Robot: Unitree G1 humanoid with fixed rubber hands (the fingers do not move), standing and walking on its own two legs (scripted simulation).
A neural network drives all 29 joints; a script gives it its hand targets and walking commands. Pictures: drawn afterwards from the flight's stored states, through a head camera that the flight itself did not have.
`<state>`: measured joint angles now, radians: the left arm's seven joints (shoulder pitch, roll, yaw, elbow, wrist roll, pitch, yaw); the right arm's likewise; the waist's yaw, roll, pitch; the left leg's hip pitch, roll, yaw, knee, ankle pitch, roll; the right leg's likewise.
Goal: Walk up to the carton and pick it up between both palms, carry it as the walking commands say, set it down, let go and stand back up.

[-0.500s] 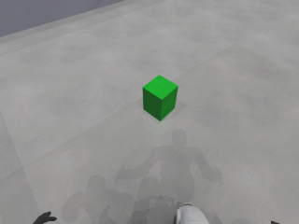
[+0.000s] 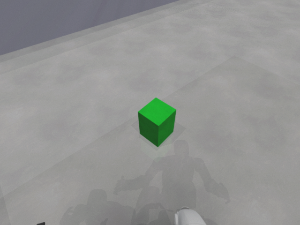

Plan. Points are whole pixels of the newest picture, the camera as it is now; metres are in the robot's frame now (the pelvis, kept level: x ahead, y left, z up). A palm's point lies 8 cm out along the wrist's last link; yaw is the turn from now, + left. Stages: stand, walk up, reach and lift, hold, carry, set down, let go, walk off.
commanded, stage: walk up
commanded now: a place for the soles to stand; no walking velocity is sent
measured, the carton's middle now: (156, 122) +0.91 -0.04 -0.60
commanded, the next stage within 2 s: none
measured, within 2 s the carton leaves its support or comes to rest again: neither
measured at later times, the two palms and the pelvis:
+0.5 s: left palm (44, 216) +0.18 +0.32 -0.11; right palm (269, 178) +0.27 -0.36 -0.09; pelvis +0.17 -0.02 -0.01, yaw +3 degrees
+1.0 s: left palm (57, 165) +0.33 +0.33 -0.10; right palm (239, 127) +0.48 -0.34 -0.10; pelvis +0.33 -0.02 -0.02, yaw +3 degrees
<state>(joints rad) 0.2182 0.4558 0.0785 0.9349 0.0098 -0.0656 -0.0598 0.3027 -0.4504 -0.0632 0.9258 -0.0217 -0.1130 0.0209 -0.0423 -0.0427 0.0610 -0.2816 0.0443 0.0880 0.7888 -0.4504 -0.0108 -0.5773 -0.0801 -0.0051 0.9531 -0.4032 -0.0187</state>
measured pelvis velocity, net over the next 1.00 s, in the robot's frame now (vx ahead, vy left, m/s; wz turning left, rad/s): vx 0.33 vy -0.02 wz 0.05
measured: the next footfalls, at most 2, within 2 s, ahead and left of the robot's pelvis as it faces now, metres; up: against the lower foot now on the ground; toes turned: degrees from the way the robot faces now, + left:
right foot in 0.06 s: +0.20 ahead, -0.14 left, +0.00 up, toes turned -5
left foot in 0.36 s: +0.24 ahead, +0.11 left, +0.00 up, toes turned +8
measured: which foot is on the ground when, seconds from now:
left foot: down 0.00-0.08, up 0.10-0.34, down 0.36-0.64, up 0.66-0.94, down 0.96-1.00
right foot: up 0.00-0.04, down 0.06-0.40, up 0.42-0.60, down 0.62-0.98, up 1.00-1.00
